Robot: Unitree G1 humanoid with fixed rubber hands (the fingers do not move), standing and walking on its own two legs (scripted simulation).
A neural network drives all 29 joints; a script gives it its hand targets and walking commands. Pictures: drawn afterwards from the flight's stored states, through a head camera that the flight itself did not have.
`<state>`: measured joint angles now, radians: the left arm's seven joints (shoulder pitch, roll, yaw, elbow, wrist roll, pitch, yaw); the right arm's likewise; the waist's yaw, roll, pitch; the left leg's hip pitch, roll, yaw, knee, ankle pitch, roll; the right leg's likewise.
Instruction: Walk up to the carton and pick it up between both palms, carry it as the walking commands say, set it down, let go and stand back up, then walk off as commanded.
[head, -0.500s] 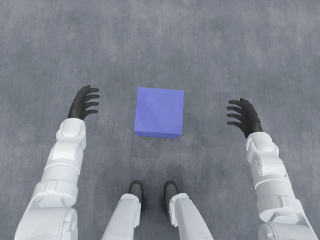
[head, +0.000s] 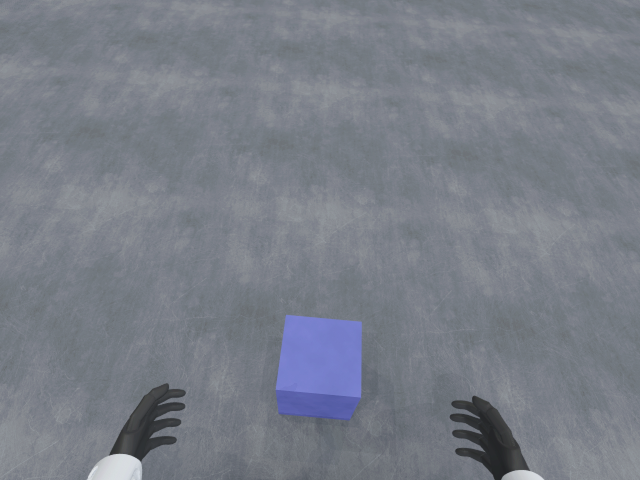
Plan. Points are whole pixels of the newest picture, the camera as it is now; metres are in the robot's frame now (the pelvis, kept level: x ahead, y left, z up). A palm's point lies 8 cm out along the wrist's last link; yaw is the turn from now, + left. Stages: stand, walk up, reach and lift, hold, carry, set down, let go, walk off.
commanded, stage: let go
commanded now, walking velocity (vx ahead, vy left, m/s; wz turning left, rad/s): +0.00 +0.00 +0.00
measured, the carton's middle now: (318, 369) +0.47 -0.03 -0.65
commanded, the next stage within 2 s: stand in 0.52 s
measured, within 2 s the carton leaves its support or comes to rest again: neither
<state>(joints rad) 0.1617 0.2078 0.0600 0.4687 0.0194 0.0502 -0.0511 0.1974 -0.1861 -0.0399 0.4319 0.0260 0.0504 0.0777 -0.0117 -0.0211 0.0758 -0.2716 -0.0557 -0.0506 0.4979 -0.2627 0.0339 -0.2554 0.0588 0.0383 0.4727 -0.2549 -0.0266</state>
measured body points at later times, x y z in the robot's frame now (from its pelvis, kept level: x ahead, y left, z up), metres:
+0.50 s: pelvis +0.01 +0.01 +0.00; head +0.00 +0.02 +0.44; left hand +0.18 +0.24 -0.08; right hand +0.18 -0.23 -0.07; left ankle +0.00 +0.09 -0.74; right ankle -0.01 -0.10 -0.74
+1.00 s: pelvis +0.03 +0.01 +0.00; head -0.01 +0.01 +0.45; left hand +0.15 +0.30 -0.10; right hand +0.15 -0.29 -0.09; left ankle +0.00 +0.09 -0.74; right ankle -0.01 -0.10 -0.74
